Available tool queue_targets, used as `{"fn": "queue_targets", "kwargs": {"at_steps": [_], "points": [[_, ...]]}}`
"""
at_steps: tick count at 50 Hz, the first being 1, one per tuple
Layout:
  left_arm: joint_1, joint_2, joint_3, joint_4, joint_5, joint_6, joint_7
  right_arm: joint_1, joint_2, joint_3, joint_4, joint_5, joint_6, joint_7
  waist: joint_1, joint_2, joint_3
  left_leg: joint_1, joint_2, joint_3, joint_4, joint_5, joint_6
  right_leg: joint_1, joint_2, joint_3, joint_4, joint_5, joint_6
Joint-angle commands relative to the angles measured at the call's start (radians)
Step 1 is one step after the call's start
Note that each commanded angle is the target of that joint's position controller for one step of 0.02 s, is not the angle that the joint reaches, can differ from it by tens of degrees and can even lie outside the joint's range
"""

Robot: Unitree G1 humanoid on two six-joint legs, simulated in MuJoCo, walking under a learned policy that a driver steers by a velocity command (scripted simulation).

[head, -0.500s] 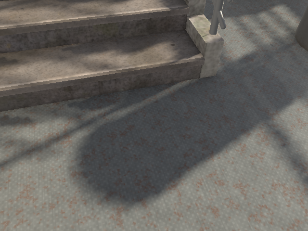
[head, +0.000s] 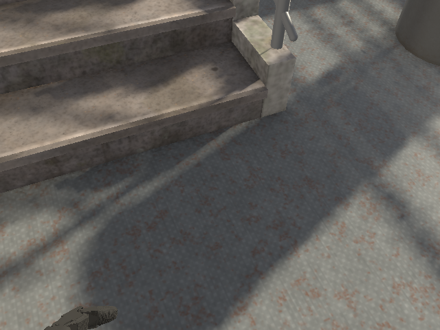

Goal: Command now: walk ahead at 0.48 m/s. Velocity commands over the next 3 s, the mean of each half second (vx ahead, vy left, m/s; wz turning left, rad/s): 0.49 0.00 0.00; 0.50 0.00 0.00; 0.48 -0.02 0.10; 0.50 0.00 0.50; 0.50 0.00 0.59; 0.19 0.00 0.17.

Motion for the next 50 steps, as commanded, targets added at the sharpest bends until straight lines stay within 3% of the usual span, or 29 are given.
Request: {"fn": "queue_targets", "kwargs": {"at_steps": [1,2,3,4,5,6,7,8,9,10,12,14,17,20,24,28,29,30,31,32,33,34,35,36,37,40,42,45,50], "points": [[-0.058,0.092,0.019,-0.076,0.005,-0.026,-0.014,0.008,-0.200,-0.043,-0.026,0.008,0.004,-0.011,0.090,0.133,0.093,-0.077,0.271,-0.054,0.080,0.786,0.117,0.106,0.044,-0.023,-0.045,-0.068,-0.021],[0.038,0.128,0.038,-0.052,0.011,-0.022,-0.014,-0.002,-0.216,-0.052,-0.031,0.001,0.015,-0.015,0.141,0.155,0.004,-0.072,0.269,-0.048,0.186,1.008,0.106,0.261,0.083,-0.040,-0.027,-0.104,-0.033],[0.222,0.177,0.065,0.005,0.006,-0.015,-0.006,-0.028,-0.209,-0.050,-0.041,-0.008,0.025,-0.016,0.235,0.159,-0.108,-0.122,0.229,-0.018,0.391,1.112,0.078,0.490,0.107,-0.051,-0.018,-0.099,-0.058],[0.410,0.248,0.086,0.050,0.013,-0.002,0.008,-0.038,-0.181,-0.037,-0.072,-0.021,0.022,-0.013,0.299,0.099,-0.254,-0.349,0.180,-0.001,0.685,0.830,0.044,0.821,-0.057,0.134,0.015,-0.108,-0.118],[0.491,0.313,0.092,0.073,0.020,-0.002,0.002,0.143,-0.011,0.009,-0.067,-0.020,0.002,0.008,0.198,-0.215,-0.484,-0.700,-0.029,-0.044,1.091,-0.013,-0.014,1.180,-0.327,0.641,-0.100,-0.351,-0.314],[0.480,0.210,0.064,0.085,0.026,0.001,0.001,0.096,-0.074,-0.007,-0.050,0.017,-0.030,0.018,0.231,-0.197,-0.485,-0.815,-0.041,-0.172,1.260,-0.197,0.005,1.126,-0.344,0.870,-0.309,-0.505,-0.318],[0.369,0.156,0.044,0.078,0.017,-0.008,0.003,-0.057,-0.155,-0.030,-0.110,0.042,-0.048,0.021,0.213,-0.134,-0.248,-0.916,0.026,-0.143,1.297,-0.142,0.028,0.947,-0.301,0.698,-0.331,-0.497,-0.252],[0.266,0.121,0.029,0.058,0.019,-0.018,0.002,-0.149,-0.162,-0.031,-0.142,0.038,-0.056,0.014,0.177,-0.009,-0.149,-0.889,0.086,-0.120,1.243,-0.035,0.041,0.760,-0.266,0.551,-0.356,-0.388,-0.215],[0.218,0.089,0.017,0.057,0.031,-0.029,-0.005,-0.181,-0.155,-0.039,-0.148,0.026,-0.052,0.007,0.142,0.035,-0.089,-0.841,0.124,-0.105,1.182,0.039,0.040,0.616,-0.230,0.439,-0.385,-0.263,-0.198],[0.205,0.075,0.012,0.063,0.045,-0.038,-0.005,-0.153,-0.151,-0.050,-0.143,0.019,-0.037,0.007,0.105,0.014,-0.076,-0.773,0.157,-0.111,1.141,0.076,0.038,0.538,-0.199,0.368,-0.407,-0.213,-0.188],[0.227,0.071,0.009,0.089,0.035,-0.039,-0.003,-0.122,-0.107,-0.051,-0.143,0.015,-0.013,0.007,0.073,-0.020,-0.045,-0.737,0.172,-0.101,1.076,0.078,0.030,0.462,-0.168,0.286,-0.455,-0.192,-0.192],[0.264,0.103,0.014,0.112,0.030,-0.042,0.008,-0.176,-0.106,-0.056,-0.170,0.009,0.004,0.004,0.066,-0.025,0.006,-0.794,0.185,-0.082,1.003,0.121,0.008,0.418,-0.165,0.233,-0.489,-0.174,-0.201],[0.316,0.141,0.021,0.127,0.031,-0.036,0.023,-0.308,-0.126,-0.065,-0.218,-0.009,0.010,0.005,0.098,-0.012,0.046,-0.882,0.189,-0.061,0.809,0.294,-0.024,0.428,-0.148,0.174,-0.509,-0.141,-0.197],[0.363,0.157,0.021,0.137,0.023,-0.027,0.034,-0.436,-0.105,-0.057,-0.255,-0.003,0.001,0.018,0.138,-0.021,0.056,-0.807,0.144,-0.017,0.567,0.460,-0.028,0.429,-0.106,0.097,-0.505,-0.102,-0.157],[0.445,0.174,0.027,0.172,0.008,-0.013,0.039,-0.549,-0.113,-0.051,-0.295,0.011,-0.001,0.039,0.177,-0.025,0.074,-0.815,0.120,-0.017,0.428,0.465,-0.018,0.574,-0.154,0.099,-0.468,-0.116,-0.143],[0.443,0.196,0.039,0.180,0.009,0.011,0.043,-0.541,-0.161,-0.064,-0.318,0.011,-0.009,0.060,0.142,-0.047,0.047,-0.770,0.097,-0.017,0.361,0.314,0.033,0.724,-0.215,0.117,-0.353,0.018,-0.108],[0.425,0.204,0.041,0.174,0.011,0.017,0.044,-0.477,-0.185,-0.076,-0.304,0.010,-0.011,0.060,0.102,-0.063,0.005,-0.675,0.068,0.009,0.351,0.278,0.051,0.733,-0.204,0.103,-0.267,0.177,-0.094],[0.413,0.188,0.035,0.166,0.018,0.025,0.043,-0.328,-0.225,-0.100,-0.259,0.009,-0.011,0.057,0.030,-0.054,-0.086,-0.483,0.033,0.035,0.337,0.275,0.079,0.704,-0.153,0.066,-0.086,0.305,-0.070],[0.422,0.151,0.016,0.140,0.032,0.027,0.045,-0.141,-0.299,-0.123,-0.215,-0.004,-0.010,0.049,-0.031,0.027,-0.239,-0.176,0.159,-0.103,0.371,0.289,0.139,0.527,-0.096,0.020,0.204,0.160,-0.037],[0.546,0.015,-0.024,0.131,0.030,0.006,0.034,-0.040,-0.387,-0.146,-0.182,-0.014,-0.002,0.049,0.020,0.300,-0.381,0.197,0.396,-0.586,0.264,0.081,0.303,0.103,0.099,-0.001,0.588,-0.368,0.037],[0.534,0.138,0.013,0.155,0.074,-0.010,0.033,-0.024,-0.293,-0.120,-0.166,-0.079,0.017,0.034,0.013,0.202,-0.366,0.144,0.415,-0.687,0.158,0.187,0.246,0.035,0.116,0.099,0.699,-0.625,0.004],[0.452,0.149,0.022,0.142,0.063,-0.016,0.031,-0.134,-0.257,-0.108,-0.178,-0.074,0.018,0.028,0.056,0.144,-0.220,0.015,0.360,-0.497,0.178,0.241,0.205,0.003,0.055,0.122,0.720,-0.534,-0.015],[0.404,0.131,0.015,0.133,0.055,-0.023,0.026,-0.215,-0.202,-0.093,-0.192,-0.062,0.015,0.029,0.080,0.086,-0.140,-0.122,0.322,-0.380,0.153,0.318,0.182,0.030,0.009,0.117,0.662,-0.444,-0.018],[0.379,0.119,0.015,0.134,0.062,-0.015,0.022,-0.250,-0.173,-0.083,-0.189,-0.051,0.013,0.028,0.103,0.090,-0.086,-0.220,0.284,-0.294,0.120,0.370,0.156,0.071,-0.019,0.109,0.605,-0.405,-0.018],[0.393,0.113,0.013,0.135,0.076,0.001,0.017,-0.261,-0.160,-0.077,-0.180,-0.038,0.010,0.028,0.128,0.117,-0.079,-0.287,0.259,-0.243,0.095,0.389,0.141,0.131,-0.032,0.100,0.568,-0.385,-0.010],[0.386,0.091,0.006,0.141,0.080,0.033,0.000,-0.223,-0.163,-0.075,-0.152,-0.025,-0.006,0.034,0.147,0.120,-0.062,-0.333,0.237,-0.184,0.038,0.393,0.171,0.152,-0.036,0.070,0.527,-0.354,0.005],[0.305,0.093,0.003,0.116,0.080,0.041,-0.006,-0.190,-0.175,-0.078,-0.131,-0.023,-0.011,0.034,0.135,0.114,-0.009,-0.333,0.236,-0.161,-0.011,0.339,0.184,0.087,-0.057,0.052,0.451,-0.292,0.021],[0.157,0.083,-0.007,0.066,0.073,0.029,-0.009,-0.128,-0.165,-0.073,-0.100,-0.022,-0.007,0.028,0.104,0.090,0.041,-0.292,0.236,-0.130,-0.054,0.329,0.190,0.029,-0.069,0.025,0.284,-0.215,0.037],[0.036,0.078,-0.014,0.027,0.058,0.013,-0.010,-0.082,-0.179,-0.074,-0.070,-0.026,-0.008,0.023,0.072,0.104,0.057,-0.247,0.217,-0.062,-0.036,0.383,0.165,0.116,-0.025,-0.021,0.045,-0.133,0.029]]}}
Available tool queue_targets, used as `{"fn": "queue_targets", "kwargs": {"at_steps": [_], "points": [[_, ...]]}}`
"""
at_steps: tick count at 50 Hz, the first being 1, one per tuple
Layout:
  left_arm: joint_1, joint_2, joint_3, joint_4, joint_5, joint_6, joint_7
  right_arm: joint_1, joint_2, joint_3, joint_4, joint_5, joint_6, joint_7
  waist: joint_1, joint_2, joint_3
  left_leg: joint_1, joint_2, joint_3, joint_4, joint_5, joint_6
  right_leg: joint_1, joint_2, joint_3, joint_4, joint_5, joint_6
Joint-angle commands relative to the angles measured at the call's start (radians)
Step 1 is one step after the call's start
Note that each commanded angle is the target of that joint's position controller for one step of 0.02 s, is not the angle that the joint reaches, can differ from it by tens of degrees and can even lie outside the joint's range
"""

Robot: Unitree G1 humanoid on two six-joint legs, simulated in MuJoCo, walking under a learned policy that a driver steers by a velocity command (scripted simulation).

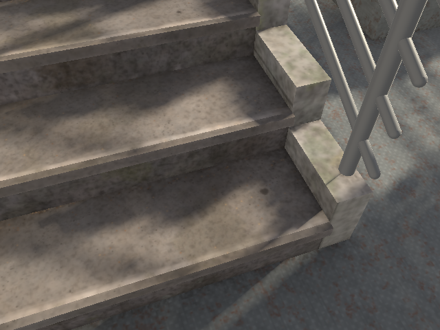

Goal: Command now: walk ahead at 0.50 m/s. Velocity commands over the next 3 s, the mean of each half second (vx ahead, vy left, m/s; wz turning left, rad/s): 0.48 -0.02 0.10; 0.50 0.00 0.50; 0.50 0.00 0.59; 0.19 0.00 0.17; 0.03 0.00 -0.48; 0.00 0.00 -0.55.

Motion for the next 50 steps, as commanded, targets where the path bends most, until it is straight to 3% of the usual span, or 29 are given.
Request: {"fn": "queue_targets", "kwargs": {"at_steps": [1,4,6,7,8,9,10,12,14,17,19,20,22,24,27,29,30,31,32,33,34,36,38,40,42,43,47,49,50], "points": [[-0.105,0.061,0.009,-0.081,-0.006,-0.020,0.002,0.026,-0.155,-0.028,-0.022,-0.001,-0.012,-0.009,0.000,0.128,0.057,-0.045,0.275,-0.122,-0.066,0.246,0.133,0.044,0.021,-0.025,-0.099,0.030,-0.009],[-0.073,0.089,0.022,-0.081,-0.008,-0.031,0.014,-0.018,-0.173,-0.036,-0.019,-0.006,-0.011,-0.020,0.037,0.123,0.040,0.017,0.309,-0.128,0.019,0.422,0.123,0.112,0.033,-0.017,-0.158,-0.029,-0.042],[0.108,0.091,0.033,-0.017,0.003,-0.041,0.032,-0.031,-0.167,-0.032,-0.013,-0.004,-0.004,-0.019,0.120,0.071,-0.061,-0.006,0.242,-0.070,0.282,0.637,0.092,0.361,0.099,-0.065,-0.262,-0.063,-0.072],[0.281,0.147,0.052,0.029,0.028,-0.050,0.043,-0.029,-0.133,-0.018,-0.027,-0.002,-0.005,-0.021,0.175,0.017,-0.159,-0.142,0.193,-0.036,0.505,0.490,0.065,0.587,0.012,0.033,-0.270,-0.103,-0.111],[0.404,0.268,0.085,0.046,0.038,-0.046,0.047,0.074,-0.038,0.005,-0.050,0.039,-0.005,-0.014,0.168,-0.234,-0.266,-0.480,0.034,0.051,0.877,0.047,0.009,0.857,-0.272,0.478,-0.354,-0.208,-0.241],[0.351,0.232,0.079,0.049,0.000,-0.031,0.039,0.033,-0.118,-0.016,-0.039,0.006,0.001,-0.015,0.145,-0.162,-0.238,-0.593,0.016,-0.071,1.001,-0.311,0.028,0.795,-0.297,0.645,-0.459,-0.251,-0.251],[0.231,0.189,0.066,0.026,-0.019,-0.027,0.036,-0.050,-0.124,-0.020,-0.053,0.001,0.006,-0.006,0.103,-0.080,-0.101,-0.627,0.092,-0.108,1.033,-0.235,0.047,0.653,-0.262,0.490,-0.467,-0.320,-0.223],[0.139,0.096,0.038,0.012,-0.017,-0.040,0.033,-0.105,-0.089,-0.012,-0.058,0.002,0.008,0.005,0.055,-0.020,0.001,-0.572,0.152,-0.102,0.934,-0.107,0.041,0.471,-0.182,0.319,-0.541,-0.178,-0.170],[0.151,0.084,0.030,0.039,-0.023,-0.061,0.038,-0.083,-0.068,-0.006,-0.041,-0.022,0.026,0.006,0.024,-0.031,-0.003,-0.488,0.152,-0.077,0.900,-0.051,0.015,0.416,-0.138,0.200,-0.550,0.076,-0.150],[0.202,0.112,0.039,0.069,-0.017,-0.090,0.037,-0.150,-0.068,-0.008,-0.060,-0.013,0.047,0.004,0.020,-0.018,-0.031,-0.554,0.148,-0.067,0.887,-0.015,-0.016,0.471,-0.131,0.082,-0.524,0.343,-0.150],[0.158,0.091,0.029,0.079,-0.017,-0.054,0.052,-0.254,-0.075,-0.002,-0.113,-0.014,0.036,-0.008,0.004,-0.084,0.017,-0.433,0.095,0.023,0.622,-0.026,-0.041,0.342,0.002,-0.122,-0.483,0.584,-0.137],[0.198,0.093,0.029,0.094,-0.012,-0.052,0.052,-0.300,-0.058,0.006,-0.124,-0.005,0.036,-0.014,0.031,-0.088,-0.010,-0.400,0.081,0.045,0.557,0.024,-0.047,0.370,0.002,-0.130,-0.478,0.585,-0.138],[0.226,0.152,0.048,0.077,-0.008,-0.080,0.044,-0.303,-0.035,0.019,-0.112,0.001,0.056,-0.008,0.070,-0.016,-0.051,-0.474,0.136,-0.016,0.552,0.095,-0.026,0.498,-0.153,0.005,-0.547,0.289,-0.159],[0.250,0.112,0.041,0.094,-0.007,-0.081,0.056,-0.314,-0.040,0.021,-0.139,-0.012,0.067,-0.012,0.054,-0.010,-0.026,-0.526,0.149,-0.024,0.580,0.081,-0.007,0.548,-0.189,0.015,-0.529,0.219,-0.179],[0.231,0.107,0.040,0.082,0.006,-0.066,0.059,-0.344,-0.070,0.010,-0.166,-0.016,0.053,0.003,0.045,-0.003,0.007,-0.519,0.127,-0.003,0.543,-0.016,0.031,0.568,-0.186,-0.048,-0.433,0.387,-0.147],[0.238,0.108,0.034,0.076,0.001,-0.051,0.057,-0.298,-0.067,0.004,-0.162,-0.016,0.047,0.001,0.034,-0.007,-0.040,-0.407,0.035,0.073,0.474,-0.085,0.062,0.581,-0.156,-0.102,-0.257,0.692,-0.134],[0.234,0.115,0.033,0.075,-0.021,-0.051,0.066,-0.214,-0.060,0.001,-0.145,-0.028,0.043,-0.011,-0.016,0.024,-0.088,-0.306,0.002,0.088,0.412,-0.039,0.092,0.566,-0.159,-0.113,-0.099,0.821,-0.128],[0.198,0.143,0.035,0.051,-0.023,-0.044,0.064,-0.081,-0.065,-0.008,-0.111,-0.037,0.039,-0.021,-0.074,0.019,-0.158,-0.136,-0.023,0.067,0.331,-0.014,0.127,0.485,-0.127,-0.148,0.123,0.736,-0.098],[0.159,0.127,0.032,0.001,-0.020,-0.043,0.064,0.019,-0.190,-0.046,-0.096,-0.050,0.036,-0.034,-0.109,0.152,-0.180,0.014,0.153,-0.194,0.249,0.140,0.196,0.255,-0.054,-0.177,0.435,0.333,-0.039],[0.145,0.085,0.025,-0.049,-0.027,-0.052,0.051,-0.003,-0.295,-0.075,-0.106,-0.027,0.053,-0.036,-0.059,0.338,-0.187,0.162,0.389,-0.648,0.139,0.482,0.375,-0.117,0.168,-0.109,0.767,-0.380,0.021],[0.136,0.075,0.017,-0.048,0.015,-0.051,0.052,0.003,-0.276,-0.075,-0.099,0.016,0.059,-0.036,-0.044,0.138,-0.155,0.097,0.421,-0.640,0.111,0.379,0.411,-0.183,0.085,0.030,0.867,-0.356,0.021],[0.107,0.043,0.010,-0.072,0.015,-0.050,0.047,-0.064,-0.169,-0.048,-0.102,0.019,0.055,-0.033,0.024,0.039,-0.010,-0.075,0.331,-0.484,0.104,0.242,0.315,-0.246,0.033,0.035,0.899,-0.267,0.030],[0.104,0.015,0.006,-0.097,0.035,-0.009,0.038,-0.124,-0.110,-0.026,-0.131,0.005,0.042,-0.032,0.068,0.045,-0.020,-0.160,0.230,-0.389,0.135,0.271,0.253,-0.264,0.019,0.042,0.945,-0.255,0.037],[0.083,0.005,0.004,-0.142,0.026,0.023,0.043,-0.097,-0.135,-0.024,-0.129,-0.003,0.024,-0.029,0.071,0.050,-0.025,-0.208,0.202,-0.373,0.143,0.308,0.236,-0.303,0.033,0.016,0.980,-0.218,0.038],[0.050,-0.008,0.001,-0.184,0.045,0.035,0.048,-0.078,-0.174,-0.032,-0.131,-0.003,0.017,-0.034,0.075,0.048,-0.020,-0.225,0.189,-0.382,0.134,0.312,0.224,-0.352,0.025,0.007,0.910,-0.155,0.043],[0.019,-0.026,-0.005,-0.197,0.039,0.041,0.058,-0.005,-0.167,-0.032,-0.119,-0.001,0.018,-0.042,0.032,0.121,-0.046,-0.187,0.200,-0.415,0.147,0.294,0.260,-0.433,0.061,-0.031,1.099,-0.208,0.040],[-0.285,-0.113,-0.059,-0.404,0.046,0.035,0.085,0.182,-0.142,-0.011,-0.084,-0.015,0.021,-0.049,-0.060,0.138,0.056,0.072,0.291,-0.588,0.099,0.008,0.274,-1.046,0.020,0.026,1.463,-0.498,-0.016],[-0.346,-0.104,-0.075,-0.465,0.040,0.013,0.079,0.171,-0.141,0.001,-0.072,-0.014,0.013,-0.056,-0.042,0.096,0.075,0.010,0.248,-0.541,0.054,-0.075,0.216,-1.007,0.013,0.024,1.323,-0.513,-0.032],[-0.380,-0.119,-0.091,-0.509,0.050,0.013,0.070,0.173,-0.136,0.004,-0.057,0.005,0.021,-0.058,-0.042,0.061,0.066,-0.078,0.193,-0.506,0.020,-0.034,0.193,-0.901,0.015,-0.007,1.183,-0.482,-0.030]]}}
Over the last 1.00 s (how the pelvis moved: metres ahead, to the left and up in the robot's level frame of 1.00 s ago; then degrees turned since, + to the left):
0.58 0.04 0.02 0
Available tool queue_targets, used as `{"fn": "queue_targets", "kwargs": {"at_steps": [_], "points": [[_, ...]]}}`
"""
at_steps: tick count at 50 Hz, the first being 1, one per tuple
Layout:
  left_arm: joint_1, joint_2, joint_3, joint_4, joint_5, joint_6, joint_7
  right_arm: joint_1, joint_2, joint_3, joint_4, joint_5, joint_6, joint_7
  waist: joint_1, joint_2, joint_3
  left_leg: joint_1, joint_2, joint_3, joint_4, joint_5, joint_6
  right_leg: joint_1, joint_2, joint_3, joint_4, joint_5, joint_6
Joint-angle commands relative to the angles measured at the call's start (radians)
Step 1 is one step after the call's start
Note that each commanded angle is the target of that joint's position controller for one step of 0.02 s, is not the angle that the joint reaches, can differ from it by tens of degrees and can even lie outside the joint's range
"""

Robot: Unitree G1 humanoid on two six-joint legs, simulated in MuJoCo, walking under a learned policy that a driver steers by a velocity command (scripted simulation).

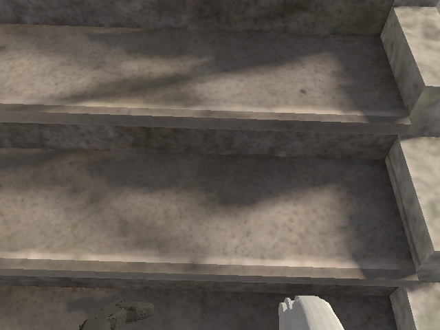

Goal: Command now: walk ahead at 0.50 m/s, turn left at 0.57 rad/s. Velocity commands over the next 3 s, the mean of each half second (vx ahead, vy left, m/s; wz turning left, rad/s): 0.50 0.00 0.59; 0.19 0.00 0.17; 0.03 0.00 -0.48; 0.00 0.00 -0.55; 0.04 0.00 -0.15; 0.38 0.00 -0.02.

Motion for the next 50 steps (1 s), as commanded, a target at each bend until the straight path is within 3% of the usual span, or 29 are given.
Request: {"fn": "queue_targets", "kwargs": {"at_steps": [1,3,5,6,7,8,9,12,13,14,15,19,22,24,29,31,32,34,35,36,37,38,39,40,41,43,45,48,50], "points": [[-0.305,-0.007,-0.033,-0.258,-0.005,-0.032,-0.008,0.105,-0.138,-0.016,0.008,0.008,-0.001,-0.013,-0.022,0.034,0.085,0.043,0.254,-0.305,-0.243,0.165,0.149,-0.188,-0.002,-0.040,-0.184,-0.019,-0.007],[-0.282,0.013,-0.035,-0.281,-0.025,-0.004,-0.002,0.079,-0.157,-0.032,-0.015,0.034,0.016,-0.026,-0.010,0.054,0.012,-0.043,0.263,-0.220,-0.382,0.608,0.145,0.235,0.011,-0.079,-0.523,-0.043,-0.020],[0.101,0.048,0.003,-0.152,-0.042,0.006,0.009,-0.033,-0.236,-0.062,-0.096,0.045,0.011,-0.012,0.178,0.116,-0.322,-0.101,0.236,-0.056,-0.107,1.688,0.083,0.897,0.149,-0.111,-0.615,0.057,-0.047],[0.281,0.121,0.043,-0.125,-0.059,-0.004,0.022,-0.089,-0.312,-0.092,-0.121,0.067,-0.017,0.006,0.278,0.184,-0.367,0.001,0.263,-0.091,0.128,1.815,0.052,0.970,0.136,-0.044,-0.828,0.111,-0.056],[0.400,0.212,0.088,-0.086,-0.031,-0.017,0.032,-0.164,-0.293,-0.102,-0.140,0.078,-0.054,0.021,0.353,0.090,-0.430,-0.060,0.208,-0.095,0.456,1.576,0.013,1.107,0.039,0.179,-1.012,-0.047,-0.089],[0.469,0.370,0.129,-0.040,0.001,-0.009,0.055,-0.205,-0.162,-0.088,-0.224,0.078,-0.069,0.055,0.327,-0.415,-0.477,-0.340,-0.047,-0.072,0.922,0.507,-0.046,1.185,-0.256,0.780,-1.463,-0.040,-0.198],[0.314,0.335,0.132,-0.047,-0.044,-0.001,0.058,-0.120,-0.097,-0.076,-0.236,-0.010,-0.071,0.066,0.186,-0.406,-0.468,-0.442,-0.048,-0.138,1.258,0.139,-0.037,1.108,-0.325,1.081,-1.633,-0.037,-0.212],[0.139,0.066,0.077,0.065,-0.050,-0.039,0.032,-0.190,0.014,-0.049,-0.277,-0.056,0.002,0.044,0.038,0.014,0.041,-0.706,0.078,0.025,1.443,0.177,-0.017,0.697,-0.258,0.607,-1.490,-0.310,-0.167],[0.189,0.015,0.068,0.134,-0.027,-0.061,0.023,-0.207,0.035,-0.035,-0.296,-0.037,0.024,0.037,0.014,0.059,0.064,-0.736,0.084,0.019,1.465,0.156,-0.007,0.672,-0.223,0.473,-1.484,-0.188,-0.130],[0.179,-0.066,0.030,0.162,-0.030,-0.111,-0.038,-0.182,0.074,0.025,-0.247,0.026,0.036,0.119,0.050,-0.154,0.034,-0.912,0.099,-0.174,1.502,0.294,0.110,0.763,-0.141,0.380,-1.551,0.013,-0.166],[0.187,-0.079,0.030,0.225,-0.038,-0.120,-0.053,-0.124,0.054,0.012,-0.209,0.017,0.039,0.142,0.018,-0.117,0.035,-1.000,0.084,-0.181,1.512,0.276,0.137,0.798,-0.150,0.383,-1.583,0.029,-0.191],[0.142,0.049,0.049,0.280,0.019,-0.119,-0.084,-0.305,-0.043,0.009,-0.261,0.021,0.017,0.135,-0.008,-0.004,-0.057,-1.037,0.146,-0.010,1.382,0.355,0.121,0.795,-0.150,0.056,-1.720,0.169,-0.167],[0.329,0.015,0.016,0.366,0.033,-0.131,-0.074,-0.373,0.004,0.036,-0.233,0.001,0.035,0.139,0.048,-0.073,-0.034,-1.245,0.154,0.025,1.672,0.238,0.122,0.978,-0.175,-0.013,-1.749,0.334,-0.171],[0.460,0.016,0.002,0.441,0.070,-0.110,-0.074,-0.455,0.037,0.068,-0.266,0.032,0.025,0.113,0.090,0.016,-0.010,-1.510,0.122,-0.019,1.859,0.076,0.176,1.206,-0.207,-0.002,-1.723,0.416,-0.177],[0.610,0.035,-0.009,0.518,0.102,-0.101,-0.070,-0.767,0.033,0.089,-0.400,0.028,0.044,0.086,0.095,-0.016,-0.050,-1.491,0.219,0.203,1.421,0.047,0.185,1.342,-0.209,-0.125,-1.872,0.613,-0.137],[0.460,0.109,0.004,0.462,0.066,-0.096,-0.115,-0.840,0.041,0.103,-0.450,-0.006,0.118,0.110,0.002,-0.034,-0.086,-0.964,0.208,0.288,1.068,0.176,0.183,1.021,-0.187,-0.243,-1.986,0.948,-0.160],[0.500,0.187,0.025,0.486,0.030,-0.112,-0.136,-0.870,0.036,0.105,-0.467,0.017,0.156,0.127,-0.020,-0.128,-0.106,-0.766,0.140,0.251,1.034,0.016,0.128,0.952,-0.226,-0.210,-1.941,1.387,-0.192],[0.404,0.320,0.059,0.404,-0.041,-0.162,-0.118,-0.530,-0.055,0.061,-0.334,0.031,0.129,0.128,-0.122,-0.124,-0.079,-0.496,-0.008,0.385,0.732,0.145,0.044,1.089,-0.230,-0.228,-1.755,1.895,-0.133],[0.394,0.378,0.073,0.394,-0.037,-0.161,-0.131,-0.293,-0.125,0.022,-0.235,0.038,0.103,0.107,-0.164,-0.171,-0.166,-0.243,-0.039,0.342,0.603,0.198,0.057,1.105,-0.239,-0.187,-1.586,2.004,-0.067],[0.532,0.216,0.044,0.395,0.024,-0.160,-0.162,-0.063,-0.146,0.023,-0.153,0.062,0.085,0.086,-0.131,-0.002,-0.518,0.367,0.143,-0.033,0.651,0.697,0.223,0.745,-0.193,-0.100,-1.201,1.623,0.022],[0.576,0.217,0.056,0.413,-0.005,-0.131,-0.197,0.152,-0.148,0.024,-0.130,-0.036,0.093,0.075,-0.190,0.132,-0.662,0.539,0.389,-0.557,0.275,0.745,0.381,0.575,0.048,-0.028,-0.908,0.407,0.042],[0.467,0.237,0.103,0.396,-0.086,-0.094,-0.205,0.214,-0.249,-0.040,-0.074,-0.077,0.077,0.084,-0.203,0.120,-0.560,0.232,0.468,-0.753,0.083,0.433,0.319,0.553,0.109,0.215,-0.413,0.333,0.020],[0.390,0.204,0.126,0.379,-0.096,-0.095,-0.181,0.092,-0.285,-0.050,-0.053,-0.065,0.034,0.073,-0.125,0.131,-0.336,-0.066,0.424,-0.639,0.066,0.304,0.255,0.473,0.118,0.282,-0.216,0.402,0.030],[0.296,0.046,0.074,0.253,-0.083,-0.093,-0.078,-0.281,-0.135,-0.047,-0.096,0.020,0.017,0.018,0.055,0.048,-0.235,-0.202,0.386,-0.357,0.159,0.362,0.192,0.583,0.042,0.173,-0.321,0.294,0.000],[0.315,0.028,0.064,0.247,-0.067,-0.084,-0.033,-0.337,-0.051,-0.023,-0.088,0.018,0.007,-0.002,0.089,0.026,-0.143,-0.370,0.345,-0.267,0.188,0.232,0.147,0.559,0.036,0.167,-0.329,0.227,-0.016],[0.392,0.012,0.045,0.359,-0.051,-0.098,-0.097,-0.417,0.074,0.037,-0.072,-0.023,-0.013,0.050,0.110,0.009,-0.156,-0.530,0.345,-0.265,0.017,-0.115,0.144,0.461,0.015,0.250,-0.186,0.363,-0.048],[0.334,0.032,0.046,0.345,-0.043,-0.101,-0.105,-0.416,0.055,0.038,-0.067,-0.045,-0.033,0.051,0.151,-0.088,-0.154,-0.539,0.325,-0.112,-0.016,0.063,0.101,0.440,-0.008,0.227,-0.319,0.414,-0.022],[0.333,0.124,0.075,0.350,-0.061,-0.115,-0.119,-0.549,-0.034,0.015,-0.161,0.002,-0.074,0.047,0.209,0.020,-0.164,-0.544,0.253,0.164,-0.099,0.243,0.011,0.652,-0.036,0.122,-0.516,0.341,0.073],[0.347,0.161,0.088,0.352,-0.062,-0.127,-0.124,-0.628,-0.136,-0.022,-0.204,-0.009,-0.087,0.033,0.210,0.016,-0.167,-0.532,0.229,0.291,-0.117,0.337,0.002,0.850,-0.035,0.055,-0.656,0.372,0.123]]}}
Over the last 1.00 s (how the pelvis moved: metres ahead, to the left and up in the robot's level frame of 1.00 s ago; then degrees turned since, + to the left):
0.46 0.01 -0.01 21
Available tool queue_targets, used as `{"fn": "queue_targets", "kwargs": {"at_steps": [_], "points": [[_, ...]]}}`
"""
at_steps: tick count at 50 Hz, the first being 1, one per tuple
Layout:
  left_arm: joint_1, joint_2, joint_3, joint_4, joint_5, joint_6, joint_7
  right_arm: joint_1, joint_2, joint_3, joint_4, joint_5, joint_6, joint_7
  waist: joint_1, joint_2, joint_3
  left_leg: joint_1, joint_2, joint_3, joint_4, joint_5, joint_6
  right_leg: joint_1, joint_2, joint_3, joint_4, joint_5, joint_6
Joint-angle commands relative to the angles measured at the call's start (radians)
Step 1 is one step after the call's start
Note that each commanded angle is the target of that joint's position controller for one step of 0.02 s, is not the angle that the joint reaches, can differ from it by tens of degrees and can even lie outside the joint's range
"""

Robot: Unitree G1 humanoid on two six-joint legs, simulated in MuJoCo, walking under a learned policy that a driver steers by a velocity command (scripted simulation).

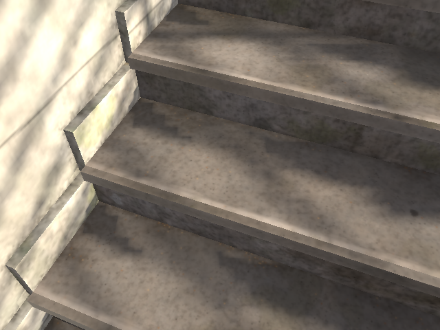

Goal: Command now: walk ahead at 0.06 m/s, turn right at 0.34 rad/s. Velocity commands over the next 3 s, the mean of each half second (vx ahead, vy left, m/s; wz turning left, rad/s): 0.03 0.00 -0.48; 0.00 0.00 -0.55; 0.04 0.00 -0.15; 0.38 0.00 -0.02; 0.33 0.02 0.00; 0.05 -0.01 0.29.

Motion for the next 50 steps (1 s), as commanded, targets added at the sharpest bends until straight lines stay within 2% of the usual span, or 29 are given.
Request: {"fn": "queue_targets", "kwargs": {"at_steps": [1,3,5,8,10,11,12,13,14,15,17,19,20,25,27,29,31,32,33,34,36,37,38,41,45,46,48,49,50], "points": [[0.177,0.068,0.019,0.018,0.001,-0.004,-0.009,-0.377,-0.166,-0.046,-0.217,-0.001,-0.064,-0.016,0.128,0.055,-0.069,-0.130,0.152,-0.004,-0.283,0.187,0.059,0.475,-0.027,-0.101,-0.218,0.011,0.075],[0.024,0.075,0.009,-0.069,0.013,-0.002,0.014,-0.249,-0.198,-0.073,-0.190,-0.001,-0.055,-0.027,0.017,0.091,-0.012,0.120,0.257,-0.087,-0.246,0.200,0.159,0.347,-0.037,-0.109,-0.409,-0.116,0.084],[0.018,0.076,-0.001,-0.123,0.005,0.011,0.045,-0.157,-0.201,-0.092,-0.166,-0.002,-0.048,-0.026,-0.007,0.083,0.021,0.292,0.414,-0.219,-0.221,0.395,0.254,0.281,-0.066,-0.063,-0.538,-0.172,0.069],[0.026,0.036,-0.013,-0.157,-0.011,0.022,0.058,-0.160,-0.209,-0.108,-0.180,0.004,-0.033,-0.035,-0.006,0.107,-0.008,0.415,0.445,-0.214,-0.193,0.484,0.241,0.316,-0.010,-0.119,-0.727,-0.060,0.030],[0.001,0.051,0.001,-0.167,-0.022,-0.014,0.063,-0.144,-0.163,-0.106,-0.182,0.015,-0.004,-0.028,-0.013,0.048,-0.054,0.420,0.363,-0.143,-0.126,0.308,0.141,0.435,0.065,-0.174,-0.935,0.193,-0.047],[-0.028,0.107,0.016,-0.185,-0.020,-0.025,0.065,-0.136,-0.137,-0.109,-0.218,0.021,-0.002,-0.032,-0.052,-0.025,-0.127,0.400,0.244,-0.015,-0.022,0.200,0.046,0.529,0.004,-0.076,-0.917,0.571,-0.168],[0.008,0.163,0.030,-0.180,-0.019,-0.023,0.068,-0.208,-0.101,-0.101,-0.279,0.027,-0.008,-0.037,-0.035,-0.115,-0.219,0.258,0.124,0.080,0.132,0.061,-0.047,0.698,-0.145,0.156,-0.935,0.789,-0.346],[0.108,0.223,0.057,-0.169,-0.003,-0.015,0.062,-0.297,-0.103,-0.103,-0.324,0.034,-0.014,-0.044,0.039,-0.150,-0.152,0.009,0.042,0.061,0.214,-0.204,-0.109,0.838,-0.224,0.297,-0.982,0.932,-0.434],[0.219,0.246,0.075,-0.139,0.024,-0.021,0.050,-0.362,-0.110,-0.103,-0.358,0.028,-0.010,-0.049,0.108,-0.174,-0.145,-0.166,0.029,-0.034,0.388,-0.450,-0.143,0.938,-0.264,0.357,-1.012,0.947,-0.436],[0.205,0.241,0.080,-0.123,0.025,-0.024,0.039,-0.349,-0.111,-0.098,-0.348,0.022,0.006,-0.052,0.099,-0.152,-0.122,-0.258,0.039,-0.106,0.582,-0.479,-0.142,0.945,-0.253,0.308,-0.998,0.979,-0.411],[0.103,0.158,0.054,-0.161,0.012,-0.001,0.024,-0.315,-0.141,-0.111,-0.351,0.001,0.014,-0.055,0.052,-0.076,-0.122,-0.258,0.059,-0.178,0.845,-0.400,-0.107,0.810,-0.219,0.211,-0.983,0.916,-0.365],[-0.008,0.115,0.029,-0.229,0.006,0.028,0.036,-0.269,-0.133,-0.111,-0.358,0.003,0.001,-0.072,-0.019,-0.048,-0.103,-0.181,0.044,-0.174,0.845,-0.290,-0.106,0.664,-0.157,0.152,-1.008,0.738,-0.336],[-0.015,0.084,0.018,-0.251,-0.001,0.044,0.044,-0.277,-0.146,-0.115,-0.373,-0.003,0.003,-0.070,-0.015,-0.018,-0.123,-0.201,0.026,-0.148,0.741,-0.272,-0.125,0.694,-0.130,0.150,-1.013,0.648,-0.329],[-0.038,0.199,0.052,-0.319,-0.017,0.042,0.045,-0.172,-0.081,-0.091,-0.333,0.004,0.014,-0.034,-0.027,-0.077,-0.076,-0.007,0.021,-0.124,0.288,-0.295,-0.193,0.631,-0.104,0.220,-1.010,0.478,-0.293],[-0.076,0.197,0.061,-0.321,-0.013,0.039,0.029,-0.098,-0.101,-0.091,-0.327,0.021,0.021,-0.037,-0.020,-0.082,-0.102,0.054,0.030,-0.129,0.228,-0.122,-0.165,0.633,-0.132,0.281,-0.955,0.567,-0.318],[-0.046,0.173,0.054,-0.300,-0.038,0.051,0.014,-0.102,-0.112,-0.095,-0.354,0.033,0.021,-0.041,-0.023,-0.055,-0.082,0.119,0.004,-0.071,0.003,-0.033,-0.121,0.642,-0.123,0.314,-0.937,0.565,-0.324],[0.009,0.123,0.048,-0.285,-0.046,0.072,0.017,-0.095,-0.135,-0.105,-0.372,0.044,0.003,-0.053,0.001,-0.048,-0.101,0.244,0.054,-0.118,-0.111,0.214,-0.028,0.598,-0.072,0.329,-0.902,0.352,-0.246],[0.074,0.062,0.035,-0.299,-0.035,0.083,0.033,-0.115,-0.225,-0.127,-0.397,0.022,-0.007,-0.059,0.059,0.107,-0.166,0.369,0.222,-0.295,-0.107,0.624,0.156,0.492,0.070,0.171,-0.718,0.049,-0.120],[0.078,0.095,0.039,-0.310,-0.002,0.085,0.039,-0.102,-0.266,-0.140,-0.412,-0.003,-0.015,-0.049,0.020,0.244,-0.155,0.496,0.477,-0.589,-0.210,0.832,0.409,0.211,0.236,0.022,-0.415,-0.425,0.022],[0.057,0.185,0.072,-0.293,0.006,0.092,0.053,-0.062,-0.236,-0.136,-0.402,-0.028,-0.022,-0.041,-0.014,0.162,-0.155,0.457,0.553,-0.650,-0.255,0.734,0.424,0.144,0.195,0.033,0.022,-0.489,0.080],[0.068,0.218,0.089,-0.269,0.003,0.094,0.095,-0.230,-0.134,-0.084,-0.423,-0.024,-0.017,-0.012,0.053,0.139,-0.034,0.245,0.400,-0.417,-0.242,0.459,0.265,0.069,0.180,0.098,0.300,-0.274,0.070],[0.022,0.205,0.086,-0.285,0.014,0.078,0.102,-0.248,-0.052,-0.044,-0.436,-0.017,-0.003,-0.014,0.039,0.073,-0.036,0.252,0.353,-0.311,-0.248,0.427,0.228,0.038,0.182,0.107,0.239,-0.202,0.058],[-0.034,0.165,0.070,-0.312,0.019,0.068,0.094,-0.247,-0.042,-0.033,-0.439,-0.011,0.015,-0.028,0.020,0.086,-0.076,0.281,0.333,-0.241,-0.236,0.473,0.216,0.064,0.171,0.056,0.260,-0.176,0.061],[-0.095,0.097,0.044,-0.330,-0.006,0.053,0.096,-0.089,-0.083,-0.024,-0.396,-0.019,0.062,-0.048,-0.063,0.102,-0.081,0.473,0.299,-0.196,-0.220,0.350,0.219,-0.127,0.191,0.065,0.142,-0.194,0.075],[-0.085,0.093,0.034,-0.303,0.010,0.030,0.089,-0.011,-0.119,-0.030,-0.354,0.011,0.051,-0.030,-0.055,0.116,-0.053,0.436,0.342,-0.193,-0.314,0.055,0.237,-0.131,0.119,-0.007,-0.070,-0.229,0.094],[-0.050,0.083,0.026,-0.286,0.011,0.031,0.070,-0.028,-0.135,-0.033,-0.356,-0.003,0.031,-0.019,-0.037,0.110,-0.024,0.386,0.371,-0.168,-0.334,0.161,0.235,-0.062,0.070,-0.016,-0.074,-0.149,0.087],[-0.020,0.046,0.007,-0.277,0.017,0.051,0.039,-0.194,-0.068,-0.007,-0.383,0.008,0.000,-0.002,0.050,0.055,-0.077,0.271,0.334,-0.062,-0.272,0.271,0.159,0.160,-0.022,-0.057,-0.340,-0.179,0.101],[-0.037,0.028,-0.001,-0.282,0.020,0.058,0.017,-0.238,-0.057,0.001,-0.391,0.018,-0.012,0.004,0.055,0.077,-0.092,0.211,0.295,-0.021,-0.217,0.277,0.120,0.281,-0.029,-0.099,-0.484,-0.269,0.112],[-0.042,0.010,-0.008,-0.296,0.019,0.063,0.010,-0.240,-0.094,-0.011,-0.381,0.016,-0.021,0.005,0.051,0.129,-0.101,0.169,0.287,-0.027,-0.164,0.308,0.108,0.372,-0.021,-0.123,-0.512,-0.209,0.098]]}}
Over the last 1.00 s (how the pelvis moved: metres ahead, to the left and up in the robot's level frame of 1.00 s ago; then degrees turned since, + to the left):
0.52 0.11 0.32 18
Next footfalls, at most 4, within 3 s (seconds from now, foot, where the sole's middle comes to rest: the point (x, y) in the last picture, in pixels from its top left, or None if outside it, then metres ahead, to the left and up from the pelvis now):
0.18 right None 0.08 -0.15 -0.76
0.62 left None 0.11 0.07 -0.76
1.08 right None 0.03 -0.17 -0.76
1.98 right None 0.29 -0.38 -0.58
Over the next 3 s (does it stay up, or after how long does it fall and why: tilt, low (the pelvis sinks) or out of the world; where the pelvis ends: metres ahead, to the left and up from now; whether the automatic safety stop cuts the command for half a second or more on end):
stays up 0.51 -0.44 0.36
